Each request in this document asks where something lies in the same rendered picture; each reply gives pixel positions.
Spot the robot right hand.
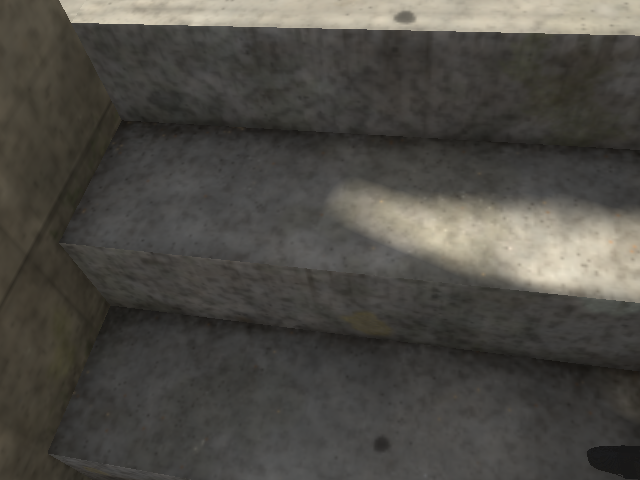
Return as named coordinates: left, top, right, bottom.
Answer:
left=587, top=445, right=640, bottom=480

